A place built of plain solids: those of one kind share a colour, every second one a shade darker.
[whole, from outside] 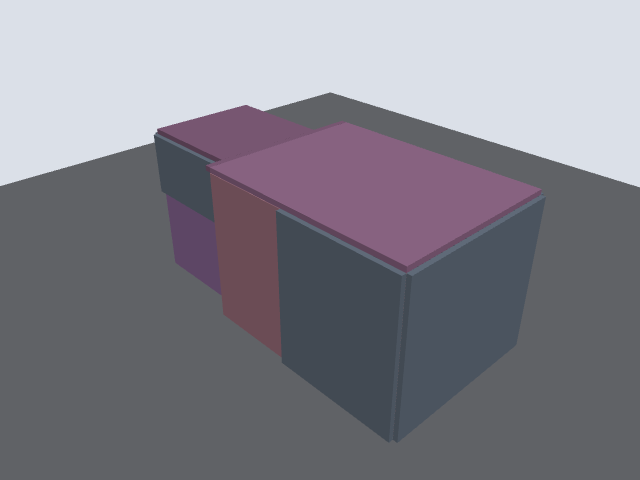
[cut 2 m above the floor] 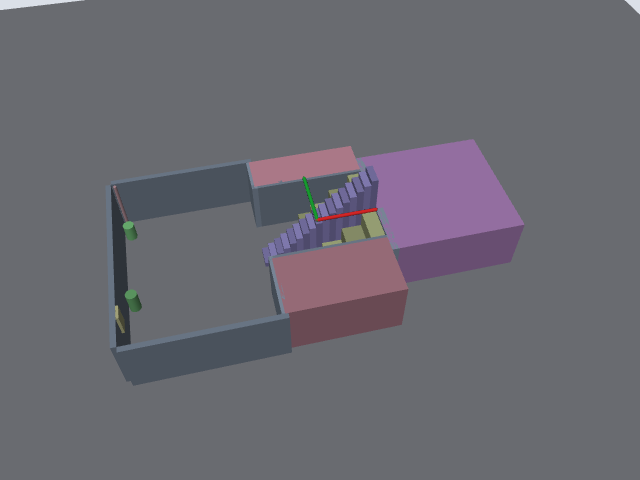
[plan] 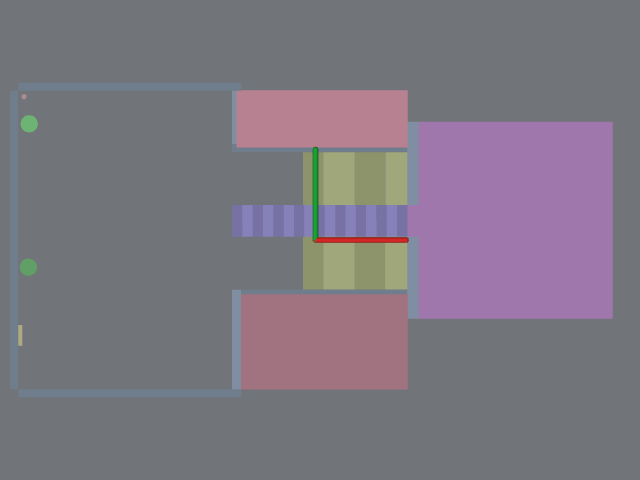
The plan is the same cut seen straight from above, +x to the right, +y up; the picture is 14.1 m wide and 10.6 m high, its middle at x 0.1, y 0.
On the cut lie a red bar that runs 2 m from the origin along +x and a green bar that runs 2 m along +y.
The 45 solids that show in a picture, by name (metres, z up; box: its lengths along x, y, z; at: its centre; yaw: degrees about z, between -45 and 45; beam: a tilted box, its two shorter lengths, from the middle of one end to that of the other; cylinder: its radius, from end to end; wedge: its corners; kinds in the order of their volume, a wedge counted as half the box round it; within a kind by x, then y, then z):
{
 "fill_1": {"box": [3.78, 2.11, 5.99], "at": [0.15, -2.25, 2.95]},
 "fill_2": {"box": [3.78, 1.26, 5.99], "at": [0.15, 2.67, 2.95]},
 "floor_1": {"box": [4.54, 4.35, 3.82], "at": [4.3, 0.44, 1.61]},
 "wall_1": {"box": [0.18, 6.59, 6.0], "at": [-6.66, 0.0, 2.95]},
 "wall_2": {"box": [4.92, 0.18, 6.0], "at": [-4.11, -3.39, 2.95]},
 "wall_3": {"box": [4.92, 0.18, 6.0], "at": [-4.11, 3.39, 2.95]},
 "wall_4": {"box": [0.2, 2.2, 6.0], "at": [-1.75, -2.2, 2.95]},
 "wall_5": {"box": [0.2, 1.35, 6.0], "at": [-1.75, 2.62, 2.95]},
 "wall_6": {"box": [3.87, 0.18, 6.0], "at": [0.09, -1.19, 2.95]},
 "wall_7": {"box": [3.87, 0.18, 6.0], "at": [0.09, 2.03, 2.95]},
 "wall_8": {"box": [0.25, 1.81, 6.0], "at": [2.15, -0.83, 2.95]},
 "wall_9": {"box": [0.25, 1.84, 6.0], "at": [2.15, 1.69, 2.95]},
 "wall_10": {"box": [4.29, 0.18, 2.43], "at": [4.42, 2.7, 4.74]},
 "roof_1": {"box": [8.59, 6.59, 0.2], "at": [-2.27, 0.0, 6.05]},
 "roof_2": {"box": [0.25, 6.59, 0.2], "at": [2.15, 0.0, 6.05]},
 "roof_3": {"box": [4.29, 4.35, 0.2], "at": [4.42, 0.44, 6.05]},
 "mass_1": {"box": [0.46, 1.17, 0.38], "at": [-0.05, -0.51, 0.14]},
 "mass_2": {"box": [0.46, 1.17, 0.38], "at": [-0.05, 1.36, 0.14]},
 "mass_3": {"box": [0.69, 1.17, 0.78], "at": [0.52, -0.51, 0.34]},
 "mass_4": {"box": [0.69, 1.17, 0.78], "at": [0.52, 1.36, 0.34]},
 "mass_5": {"box": [0.69, 1.17, 1.36], "at": [1.2, -0.51, 0.63]},
 "mass_6": {"box": [0.69, 1.17, 1.36], "at": [1.2, 1.36, 0.63]},
 "mass_7": {"box": [0.49, 1.17, 1.95], "at": [1.79, -0.51, 0.93]},
 "mass_8": {"box": [0.49, 1.17, 1.95], "at": [1.79, 1.36, 0.93]},
 "tread_1": {"wedge": [[-1.84, 0.07, -0.05], [-1.84, 0.07, 0.2], [-1.84, 0.77, -0.05], [-1.84, 0.77, 0.2], [-1.61, 0.07, -0.05], [-1.61, 0.07, 0.19], [-1.61, 0.77, -0.05], [-1.61, 0.77, 0.19]]},
 "tread_2": {"wedge": [[-1.61, 0.07, -0.05], [-1.61, 0.07, 0.39], [-1.61, 0.77, -0.05], [-1.61, 0.77, 0.39], [-1.38, 0.07, -0.05], [-1.38, 0.07, 0.39], [-1.38, 0.77, -0.05], [-1.38, 0.77, 0.39]]},
 "tread_3": {"wedge": [[-1.39, 0.07, -0.05], [-1.39, 0.07, 0.59], [-1.39, 0.77, -0.05], [-1.39, 0.77, 0.59], [-1.16, 0.07, -0.05], [-1.16, 0.07, 0.58], [-1.16, 0.77, -0.05], [-1.16, 0.77, 0.59]]},
 "tread_4": {"wedge": [[-1.16, 0.07, -0.05], [-1.16, 0.07, 0.78], [-1.16, 0.77, -0.05], [-1.16, 0.77, 0.78], [-0.93, 0.07, -0.05], [-0.93, 0.07, 0.78], [-0.93, 0.77, -0.05], [-0.93, 0.77, 0.78]]},
 "tread_5": {"wedge": [[-0.93, 0.07, -0.05], [-0.93, 0.07, 0.98], [-0.93, 0.77, -0.05], [-0.93, 0.77, 0.98], [-0.7, 0.07, -0.05], [-0.7, 0.07, 0.98], [-0.7, 0.77, -0.05], [-0.7, 0.77, 0.98]]},
 "tread_6": {"wedge": [[-0.7, 0.07, -0.05], [-0.7, 0.07, 1.18], [-0.7, 0.77, -0.05], [-0.7, 0.77, 1.18], [-0.47, 0.07, -0.05], [-0.47, 0.07, 1.17], [-0.47, 0.77, -0.05], [-0.47, 0.77, 1.17]]},
 "tread_7": {"wedge": [[-0.48, 0.07, -0.05], [-0.48, 0.07, 1.37], [-0.48, 0.77, -0.05], [-0.48, 0.77, 1.37], [-0.24, 0.07, -0.05], [-0.24, 0.07, 1.37], [-0.24, 0.77, -0.05], [-0.24, 0.77, 1.37]]},
 "tread_8": {"wedge": [[-0.25, 0.07, -0.05], [-0.25, 0.07, 1.57], [-0.25, 0.77, -0.05], [-0.25, 0.77, 1.57], [-0.02, 0.07, -0.05], [-0.02, 0.07, 1.57], [-0.02, 0.77, -0.05], [-0.02, 0.77, 1.57]]},
 "tread_9": {"wedge": [[-0.02, 0.07, -0.05], [-0.02, 0.07, 1.76], [-0.02, 0.77, -0.05], [-0.02, 0.77, 1.76], [0.21, 0.07, -0.05], [0.21, 0.07, 1.76], [0.21, 0.77, -0.05], [0.21, 0.77, 1.76]]},
 "tread_10": {"wedge": [[0.21, 0.07, -0.05], [0.21, 0.07, 1.96], [0.21, 0.77, -0.05], [0.21, 0.77, 1.96], [0.44, 0.07, -0.05], [0.44, 0.07, 1.95], [0.44, 0.77, -0.05], [0.44, 0.77, 1.96]]},
 "tread_11": {"wedge": [[0.43, 0.77, -0.05], [0.43, 0.77, 2.15], [0.44, 0.07, -0.05], [0.44, 0.07, 2.15], [0.66, 0.77, -0.05], [0.66, 0.77, 2.15], [0.67, 0.07, -0.05], [0.67, 0.07, 2.15]]},
 "tread_12": {"wedge": [[0.66, 0.07, -0.05], [0.66, 0.07, 2.35], [0.66, 0.77, -0.05], [0.66, 0.77, 2.35], [0.89, 0.07, -0.05], [0.89, 0.07, 2.35], [0.89, 0.77, -0.05], [0.89, 0.77, 2.35]]},
 "tread_13": {"wedge": [[0.89, 0.07, -0.05], [0.89, 0.07, 2.55], [0.89, 0.77, -0.05], [0.89, 0.77, 2.55], [1.12, 0.07, -0.05], [1.12, 0.07, 2.54], [1.12, 0.77, -0.05], [1.12, 0.77, 2.54]]},
 "tread_14": {"wedge": [[1.12, 0.07, -0.05], [1.12, 0.07, 2.74], [1.12, 0.77, -0.05], [1.12, 0.77, 2.74], [1.35, 0.07, -0.05], [1.35, 0.07, 2.74], [1.35, 0.77, -0.05], [1.35, 0.77, 2.74]]},
 "tread_15": {"wedge": [[1.34, 0.77, -0.05], [1.34, 0.77, 2.94], [1.35, 0.07, -0.05], [1.35, 0.07, 2.94], [1.58, 0.07, -0.05], [1.58, 0.07, 2.94], [1.58, 0.77, -0.05], [1.58, 0.77, 2.94]]},
 "tread_16": {"wedge": [[1.57, 0.07, -0.05], [1.57, 0.07, 3.13], [1.57, 0.77, -0.05], [1.57, 0.77, 3.13], [1.8, 0.07, -0.05], [1.8, 0.07, 3.13], [1.8, 0.77, -0.05], [1.8, 0.77, 3.13]]},
 "tread_17": {"wedge": [[1.8, 0.07, -0.05], [1.8, 0.07, 3.33], [1.8, 0.77, -0.05], [1.8, 0.77, 3.33], [2.03, 0.07, -0.05], [2.03, 0.07, 3.33], [2.03, 0.77, -0.05], [2.03, 0.77, 3.33]]},
 "bin_1": {"cylinder": 0.19, "from": [-6.34, -0.6, 0.0], "to": [-6.34, -0.6, 0.75]},
 "bin_2": {"cylinder": 0.19, "from": [-6.32, 2.57, 0.0], "to": [-6.32, 2.57, 0.62]},
 "pipe_1": {"cylinder": 0.06, "from": [-6.44, 3.17, 0.0], "to": [-6.44, 3.17, 5.95]},
 "cabinet_1": {"box": [0.09, 0.46, 0.9], "at": [-6.52, -2.1, 1.65]}
}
